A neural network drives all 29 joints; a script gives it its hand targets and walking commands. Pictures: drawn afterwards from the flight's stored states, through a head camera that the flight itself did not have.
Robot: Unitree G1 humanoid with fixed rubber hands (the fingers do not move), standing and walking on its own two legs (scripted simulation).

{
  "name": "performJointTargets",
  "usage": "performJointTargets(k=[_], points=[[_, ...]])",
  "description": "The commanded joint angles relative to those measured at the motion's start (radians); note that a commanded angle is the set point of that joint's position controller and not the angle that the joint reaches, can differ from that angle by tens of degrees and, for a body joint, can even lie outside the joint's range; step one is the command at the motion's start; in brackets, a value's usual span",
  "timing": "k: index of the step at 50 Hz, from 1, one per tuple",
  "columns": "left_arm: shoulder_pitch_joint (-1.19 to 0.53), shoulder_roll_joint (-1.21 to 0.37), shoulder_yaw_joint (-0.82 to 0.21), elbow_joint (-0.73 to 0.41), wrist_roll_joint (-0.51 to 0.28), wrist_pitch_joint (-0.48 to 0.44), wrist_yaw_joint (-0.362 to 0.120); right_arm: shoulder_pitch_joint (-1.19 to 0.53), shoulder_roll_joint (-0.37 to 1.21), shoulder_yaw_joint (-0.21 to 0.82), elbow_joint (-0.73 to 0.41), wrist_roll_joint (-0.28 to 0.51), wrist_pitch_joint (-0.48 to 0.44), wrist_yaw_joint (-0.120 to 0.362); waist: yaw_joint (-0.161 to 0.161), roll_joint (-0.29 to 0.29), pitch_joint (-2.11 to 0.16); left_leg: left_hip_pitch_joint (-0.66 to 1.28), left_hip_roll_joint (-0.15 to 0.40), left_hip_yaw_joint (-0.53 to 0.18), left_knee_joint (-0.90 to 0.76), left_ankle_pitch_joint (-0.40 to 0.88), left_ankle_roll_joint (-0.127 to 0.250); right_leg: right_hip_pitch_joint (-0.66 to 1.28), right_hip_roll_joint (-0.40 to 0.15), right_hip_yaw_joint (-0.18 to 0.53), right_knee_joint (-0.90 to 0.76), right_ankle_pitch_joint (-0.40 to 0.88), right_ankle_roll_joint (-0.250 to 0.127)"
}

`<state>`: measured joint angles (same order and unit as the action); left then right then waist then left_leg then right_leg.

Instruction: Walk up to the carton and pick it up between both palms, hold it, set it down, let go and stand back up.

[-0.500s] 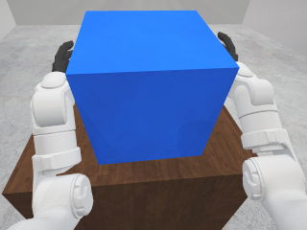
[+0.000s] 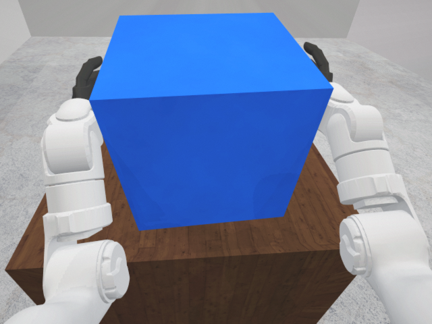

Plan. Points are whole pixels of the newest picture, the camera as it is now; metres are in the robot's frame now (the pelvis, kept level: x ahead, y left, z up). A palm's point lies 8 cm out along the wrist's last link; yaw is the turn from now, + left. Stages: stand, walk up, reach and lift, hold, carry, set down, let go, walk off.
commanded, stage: hold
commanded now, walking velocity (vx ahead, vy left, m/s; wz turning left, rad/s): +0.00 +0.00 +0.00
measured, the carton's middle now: (206, 121) +0.40 -0.01 +0.23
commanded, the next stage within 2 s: none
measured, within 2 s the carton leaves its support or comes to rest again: neither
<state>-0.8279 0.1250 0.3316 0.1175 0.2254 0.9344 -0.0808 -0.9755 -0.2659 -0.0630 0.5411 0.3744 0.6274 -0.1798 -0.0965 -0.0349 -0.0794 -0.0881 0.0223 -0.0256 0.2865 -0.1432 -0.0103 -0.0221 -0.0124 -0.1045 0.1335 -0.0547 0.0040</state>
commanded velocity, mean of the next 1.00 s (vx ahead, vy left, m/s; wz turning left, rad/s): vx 0.00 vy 0.00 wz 0.00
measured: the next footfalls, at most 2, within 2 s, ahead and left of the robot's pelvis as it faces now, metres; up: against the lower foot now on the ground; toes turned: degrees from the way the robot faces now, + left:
none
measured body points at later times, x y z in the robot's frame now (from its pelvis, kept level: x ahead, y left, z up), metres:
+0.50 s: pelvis +0.00 +0.00 +0.00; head -0.05 +0.03 +0.45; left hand +0.38 +0.18 +0.27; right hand +0.39 -0.18 +0.30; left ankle +0.01 +0.12 -0.75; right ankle +0.02 -0.12 -0.75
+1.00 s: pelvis +0.00 +0.00 +0.00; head -0.05 +0.03 +0.45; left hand +0.38 +0.18 +0.28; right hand +0.39 -0.18 +0.31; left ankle +0.01 +0.12 -0.75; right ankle +0.02 -0.12 -0.75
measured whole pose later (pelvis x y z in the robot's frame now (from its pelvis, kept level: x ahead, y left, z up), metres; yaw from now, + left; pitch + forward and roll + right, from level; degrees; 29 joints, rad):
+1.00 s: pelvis +0.00 +0.00 +0.00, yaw +0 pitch -4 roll -1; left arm -0.82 0.12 0.33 0.05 0.23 0.99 -0.08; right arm -0.98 -0.29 -0.05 0.50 0.40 0.67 -0.19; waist -0.10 -0.03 -0.08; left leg -0.07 0.02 -0.03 0.29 -0.15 -0.01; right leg 0.00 -0.01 -0.10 0.13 -0.06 0.01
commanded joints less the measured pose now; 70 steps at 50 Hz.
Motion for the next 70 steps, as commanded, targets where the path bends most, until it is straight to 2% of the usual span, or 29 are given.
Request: performJointTargets(k=[1,4,8,12,18,21,24,27,34,39,41,44,50,56,58,66,70], points=[[-0.661,-0.367,-0.362,-0.179,-0.198,-0.080,-0.153,-0.605,0.359,0.202,-0.201,0.100,-0.007,0.044,-0.014,0.052,-0.367,0.029,-0.080,0.032,-0.009,0.259,-0.035,0.180,0.070,0.036,0.035,0.147,-0.019],[-0.658,-0.367,-0.369,-0.191,-0.198,-0.079,-0.153,-0.600,0.359,0.203,-0.212,0.104,-0.004,0.042,-0.019,0.061,-0.363,0.032,-0.077,0.030,-0.007,0.263,-0.040,0.177,0.075,0.037,0.030,0.139,-0.022],[-0.659,-0.376,-0.388,-0.240,-0.216,-0.076,-0.144,-0.599,0.367,0.228,-0.249,0.122,-0.003,0.040,-0.014,0.060,-0.398,0.048,-0.078,0.029,0.003,0.308,-0.039,0.186,0.077,0.039,0.037,0.175,-0.023],[-0.663,-0.377,-0.384,-0.250,-0.212,-0.061,-0.138,-0.607,0.354,0.227,-0.250,0.126,0.006,0.036,-0.007,0.057,-0.363,0.052,-0.077,0.026,0.006,0.298,-0.042,0.175,0.078,0.039,0.036,0.161,-0.025],[-0.653,-0.356,-0.339,-0.182,-0.184,-0.040,-0.140,-0.608,0.335,0.199,-0.182,0.115,0.013,0.050,0.010,0.042,-0.285,-0.001,-0.072,0.028,-0.024,0.181,-0.033,0.164,0.069,0.041,0.027,0.049,-0.024],[-0.644,-0.365,-0.342,-0.185,-0.189,-0.046,-0.142,-0.605,0.338,0.198,-0.184,0.111,0.010,0.054,0.002,0.039,-0.316,-0.001,-0.074,0.030,-0.022,0.205,-0.036,0.179,0.070,0.042,0.031,0.075,-0.021],[-0.662,-0.375,-0.365,-0.213,-0.197,-0.053,-0.144,-0.607,0.345,0.198,-0.198,0.113,0.007,0.053,-0.014,0.059,-0.358,0.035,-0.076,0.028,-0.013,0.246,-0.043,0.179,0.076,0.041,0.029,0.109,-0.027],[-0.661,-0.364,-0.371,-0.239,-0.197,-0.049,-0.143,-0.604,0.334,0.193,-0.229,0.112,0.010,0.049,-0.011,0.074,-0.363,0.047,-0.076,0.030,-0.007,0.262,-0.045,0.173,0.076,0.041,0.030,0.119,-0.023],[-0.658,-0.359,-0.360,-0.221,-0.198,-0.041,-0.145,-0.616,0.328,0.195,-0.216,0.106,0.014,0.052,-0.006,0.047,-0.336,0.031,-0.071,0.025,-0.013,0.222,-0.039,0.164,0.073,0.035,0.022,0.080,-0.020],[-0.666,-0.363,-0.369,-0.236,-0.206,-0.041,-0.145,-0.626,0.327,0.200,-0.225,0.117,0.015,0.053,-0.013,0.065,-0.362,0.044,-0.077,0.025,-0.001,0.273,-0.041,0.190,0.074,0.039,0.035,0.148,-0.016],[-0.664,-0.362,-0.366,-0.240,-0.203,-0.033,-0.147,-0.619,0.333,0.208,-0.229,0.122,0.019,0.048,-0.005,0.053,-0.356,0.052,-0.078,0.023,-0.005,0.263,-0.040,0.181,0.071,0.040,0.026,0.129,-0.017],[-0.657,-0.354,-0.357,-0.218,-0.196,-0.026,-0.151,-0.618,0.328,0.200,-0.219,0.120,0.024,0.047,-0.010,0.055,-0.327,0.035,-0.076,0.022,-0.006,0.255,-0.042,0.173,0.069,0.039,0.024,0.120,-0.019],[-0.658,-0.356,-0.363,-0.248,-0.204,-0.024,-0.156,-0.610,0.327,0.207,-0.239,0.129,0.029,0.042,-0.012,0.058,-0.346,0.044,-0.077,0.021,-0.009,0.279,-0.042,0.191,0.071,0.039,0.024,0.147,-0.023],[-0.658,-0.344,-0.330,-0.202,-0.183,-0.020,-0.161,-0.616,0.318,0.190,-0.204,0.109,0.029,0.048,-0.003,0.032,-0.297,0.015,-0.072,0.023,-0.030,0.195,-0.035,0.178,0.066,0.037,0.018,0.063,-0.021],[-0.670,-0.337,-0.335,-0.185,-0.191,-0.020,-0.160,-0.624,0.317,0.187,-0.183,0.115,0.031,0.052,-0.002,0.049,-0.284,-0.019,-0.074,0.029,-0.037,0.168,-0.030,0.187,0.063,0.044,0.020,0.050,-0.021],[-0.688,-0.354,-0.377,-0.258,-0.213,-0.039,-0.155,-0.615,0.326,0.200,-0.228,0.117,0.020,0.048,-0.021,0.061,-0.372,0.065,-0.075,0.020,-0.003,0.295,-0.042,0.174,0.075,0.036,0.027,0.145,-0.022],[-0.669,-0.341,-0.359,-0.242,-0.198,-0.027,-0.158,-0.605,0.317,0.200,-0.221,0.118,0.028,0.042,-0.014,0.062,-0.332,0.044,-0.074,0.019,-0.010,0.261,-0.041,0.175,0.069,0.040,0.019,0.114,-0.024]])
